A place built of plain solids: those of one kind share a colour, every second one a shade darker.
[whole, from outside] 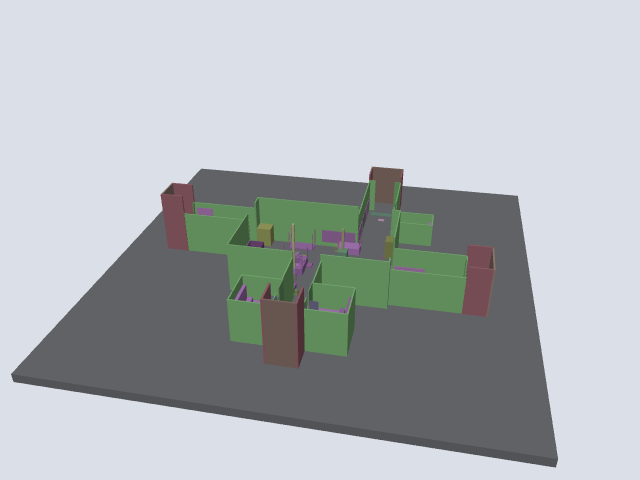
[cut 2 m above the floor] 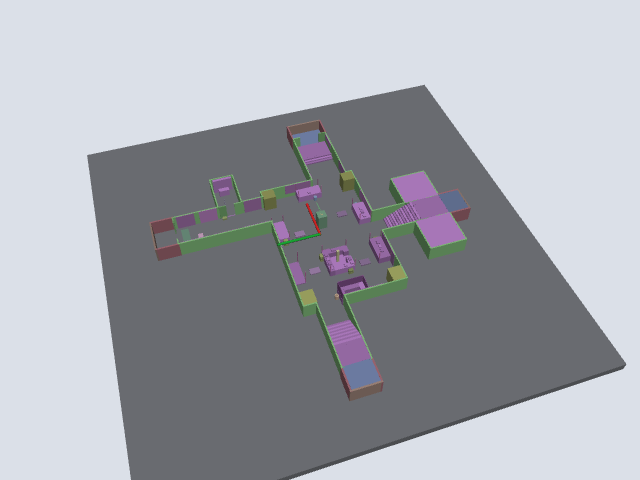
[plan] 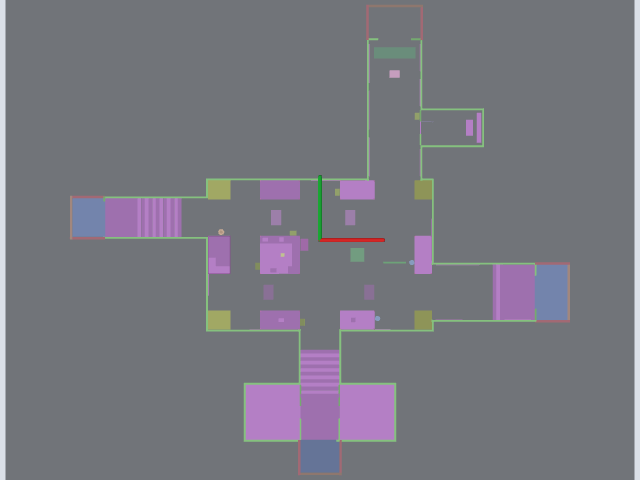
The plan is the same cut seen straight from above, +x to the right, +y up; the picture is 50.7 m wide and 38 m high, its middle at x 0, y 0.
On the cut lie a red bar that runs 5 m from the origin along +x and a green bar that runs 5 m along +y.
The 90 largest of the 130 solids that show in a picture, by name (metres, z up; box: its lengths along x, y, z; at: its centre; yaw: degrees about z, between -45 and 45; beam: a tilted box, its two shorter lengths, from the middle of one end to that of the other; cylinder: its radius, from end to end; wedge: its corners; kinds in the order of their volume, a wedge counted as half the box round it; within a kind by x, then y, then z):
{
 "piece_1": {"box": [2.26, 3.05, 2.18], "at": [-15.87, 1.77, 1.04]},
 "piece_2": {"box": [0.29, 3.07, 2.18], "at": [-14.6, 1.77, 1.04]},
 "piece_3": {"box": [0.29, 3.07, 2.02], "at": [-14.3, 1.77, 0.96]},
 "piece_4": {"box": [0.29, 3.07, 1.85], "at": [-14.02, 1.77, 0.88]},
 "piece_5": {"box": [0.29, 3.07, 1.69], "at": [-13.72, 1.77, 0.79]},
 "piece_6": {"box": [0.29, 3.07, 1.52], "at": [-13.44, 1.77, 0.71]},
 "piece_7": {"box": [0.29, 3.07, 1.36], "at": [-13.14, 1.77, 0.63]},
 "piece_8": {"box": [0.29, 3.07, 1.2], "at": [-12.86, 1.77, 0.55]},
 "piece_9": {"box": [0.29, 3.07, 1.03], "at": [-12.56, 1.77, 0.47]},
 "piece_10": {"box": [0.29, 3.07, 0.87], "at": [-12.28, 1.77, 0.38]},
 "piece_11": {"box": [1.79, 0.62, 0.95], "at": [-7.97, -2.39, 0.42]},
 "piece_12": {"box": [1.75, 3.0, 0.17], "at": [-7.97, -1.18, 0.04]},
 "piece_13": {"box": [1.79, 0.62, 0.95], "at": [-7.97, 0.03, 0.42]},
 "piece_14": {"box": [0.62, 1.8, 0.95], "at": [-7.39, -1.18, 0.42]},
 "piece_15": {"box": [0.35, 3.96, 2.05], "at": [-5.63, -13.64, 3.12]},
 "piece_16": {"box": [0.62, 1.8, 0.95], "at": [-4.44, -1.18, 0.42]},
 "piece_17": {"box": [1.53, 0.62, 0.95], "at": [-3.99, -2.39, 0.42]},
 "piece_18": {"box": [4.35, 4.36, 2.19], "at": [-3.71, -13.64, 1.05]},
 "piece_19": {"box": [3.16, 1.51, 0.95], "at": [-3.17, -6.34, 0.42]},
 "piece_20": {"box": [3.12, 3.0, 0.17], "at": [-3.17, -1.18, 0.04]},
 "piece_21": {"box": [3.16, 0.62, 0.95], "at": [-3.17, 0.03, 0.42]},
 "piece_22": {"box": [3.16, 1.52, 0.17], "at": [-3.17, 3.97, 0.04]},
 "piece_23": {"box": [0.62, 1.8, 0.95], "at": [-1.9, -1.18, 0.42]},
 "piece_24": {"box": [3.07, 3.35, 2.19], "at": [0.0, -14.14, 1.05]},
 "piece_25": {"box": [3.09, 0.29, 2.19], "at": [0.0, -12.32, 1.05]},
 "piece_26": {"box": [3.09, 0.29, 2.03], "at": [0.0, -12.03, 0.96]},
 "piece_27": {"box": [3.09, 0.29, 1.86], "at": [0.0, -11.74, 0.88]},
 "piece_28": {"box": [3.09, 0.29, 1.7], "at": [0.0, -11.45, 0.8]},
 "piece_29": {"box": [3.09, 0.29, 1.53], "at": [0.0, -11.16, 0.72]},
 "piece_30": {"box": [3.09, 0.29, 1.37], "at": [0.0, -10.87, 0.63]},
 "piece_31": {"box": [3.09, 0.29, 1.2], "at": [0.0, -10.58, 0.55]},
 "piece_32": {"box": [3.09, 0.29, 1.04], "at": [0.0, -10.29, 0.47]},
 "piece_33": {"box": [3.09, 0.29, 0.87], "at": [0.0, -10.0, 0.39]},
 "piece_34": {"box": [2.76, 1.51, 0.95], "at": [2.96, -6.34, 0.42]},
 "piece_35": {"box": [2.76, 1.52, 0.95], "at": [2.96, 3.97, 0.42]},
 "piece_36": {"box": [4.35, 4.36, 2.19], "at": [3.71, -13.64, 1.05]},
 "piece_37": {"box": [1.39, 3.04, 0.95], "at": [8.17, -1.18, 0.42]},
 "piece_38": {"box": [0.55, 1.27, 0.95], "at": [11.84, 8.89, 0.42]},
 "piece_39": {"box": [0.35, 2.37, 2.05], "at": [12.59, 8.89, 0.97]},
 "piece_40": {"box": [0.29, 4.4, 0.54], "at": [14.39, -4.14, 0.22]},
 "piece_41": {"box": [2.46, 4.38, 0.54], "at": [15.77, -4.14, 0.22]},
 "wall_1": {"box": [8.32, 0.15, 5.28], "at": [-12.99, 0.17, 2.59]},
 "wall_2": {"box": [8.32, 0.15, 5.28], "at": [-12.99, 3.37, 2.59]},
 "wall_3": {"box": [0.15, 7.49, 6.08], "at": [-8.95, -3.5, 2.99]},
 "wall_4": {"box": [0.15, 1.58, 6.08], "at": [-8.95, 4.09, 2.99]},
 "wall_5": {"box": [0.15, 4.66, 5.19], "at": [-5.96, -13.64, 2.55]},
 "wall_6": {"box": [7.48, 0.15, 6.08], "at": [-5.28, -7.17, 2.99]},
 "wall_7": {"box": [4.47, 0.15, 5.19], "at": [-3.8, -11.38, 2.55]},
 "wall_8": {"box": [4.5, 0.15, 5.19], "at": [-3.79, -15.89, 2.55]},
 "wall_9": {"box": [12.88, 0.15, 6.08], "at": [-2.58, 4.8, 2.99]},
 "wall_10": {"box": [0.15, 4.4, 5.29], "at": [-1.61, -9.26, 2.6]},
 "wall_11": {"box": [0.12, 1.68, 5.29], "at": [-1.54, -12.29, 2.6]},
 "wall_12": {"box": [0.12, 1.68, 5.29], "at": [1.53, -12.29, 2.6]},
 "wall_13": {"box": [0.15, 4.4, 5.29], "at": [1.61, -9.26, 2.6]},
 "wall_14": {"box": [4.5, 0.15, 5.19], "at": [3.78, -15.89, 2.55]},
 "wall_15": {"box": [0.15, 11.28, 4.65], "at": [3.79, 10.33, 2.28]},
 "wall_16": {"box": [4.47, 0.15, 5.19], "at": [3.8, -11.38, 2.55]},
 "wall_17": {"box": [7.48, 0.15, 6.08], "at": [5.27, -7.17, 2.99]},
 "wall_18": {"box": [0.15, 4.66, 5.19], "at": [5.95, -13.64, 2.55]},
 "wall_19": {"box": [0.15, 2.81, 4.65], "at": [8.03, 6.09, 2.28]},
 "wall_20": {"box": [0.15, 5.7, 4.65], "at": [8.03, 13.12, 2.28]},
 "wall_21": {"box": [1.06, 0.15, 6.08], "at": [8.49, 4.8, 2.99]},
 "wall_22": {"box": [0.15, 6.83, 6.08], "at": [8.94, 1.46, 2.99]},
 "wall_23": {"box": [5.0, 0.15, 3.05], "at": [10.49, 7.42, 1.48]},
 "wall_24": {"box": [5.0, 0.15, 3.05], "at": [10.49, 10.35, 1.48]},
 "wall_25": {"box": [0.15, 3.07, 3.05], "at": [12.91, 8.89, 1.48]},
 "wall_26": {"box": [8.32, 0.15, 4.66], "at": [12.99, -6.4, 2.28]},
 "wall_27": {"box": [8.32, 0.15, 4.66], "at": [12.99, -1.88, 2.28]},
 "wall_28": {"box": [0.15, 1.04, 4.66], "at": [17.07, -5.96, 2.28]},
 "wall_29": {"box": [0.15, 1.04, 4.66], "at": [17.07, -2.32, 2.28]},
 "street_1": {"box": [2.6, 3.05, 2.18], "at": [-18.3, 1.77, 1.04]},
 "street_2": {"box": [3.07, 2.6, 2.19], "at": [0.0, -17.12, 1.05]},
 "street_3": {"box": [2.6, 4.38, 0.54], "at": [18.3, -4.14, 0.22]},
 "wing_1": {"box": [2.78, 0.2, 7.68], "at": [-18.41, 0.15, 3.79]},
 "wing_2": {"box": [2.78, 0.2, 7.68], "at": [-18.41, 3.4, 3.79]},
 "wing_3": {"box": [0.2, 2.78, 7.69], "at": [-1.64, -17.23, 3.8]},
 "wing_4": {"box": [0.2, 2.78, 7.69], "at": [1.63, -17.23, 3.8]},
 "wing_5": {"box": [0.2, 2.78, 5.55], "at": [3.76, 17.23, 2.73]},
 "wing_6": {"box": [0.2, 2.78, 5.55], "at": [8.06, 17.23, 2.73]},
 "wing_7": {"box": [2.78, 0.2, 6.04], "at": [18.41, -6.43, 2.97]},
 "wing_8": {"box": [2.78, 0.2, 6.04], "at": [18.41, -1.85, 2.97]},
 "store_1": {"box": [1.79, 1.51, 2.45], "at": [-7.97, -6.34, 1.18]},
 "store_2": {"box": [1.79, 1.52, 2.45], "at": [-7.97, 3.97, 1.18]},
 "store_3": {"box": [1.39, 1.51, 2.45], "at": [8.17, -6.34, 1.18]},
 "store_4": {"box": [1.39, 1.52, 2.45], "at": [8.17, 3.97, 1.18]},
 "opp_1": {"box": [0.2, 3.45, 7.68], "at": [-19.7, 1.77, 3.79]},
 "opp_2": {"box": [3.47, 0.2, 7.69], "at": [0.0, -18.52, 3.8]},
 "opp_3": {"box": [4.49, 0.2, 5.55], "at": [5.91, 18.52, 2.73]},
 "opp_4": {"box": [0.2, 4.78, 6.04], "at": [19.7, -4.14, 2.97]},
 "pillar_1": {"box": [1.1, 1.1, 3.25], "at": [2.96, -1.18, 1.57]}
}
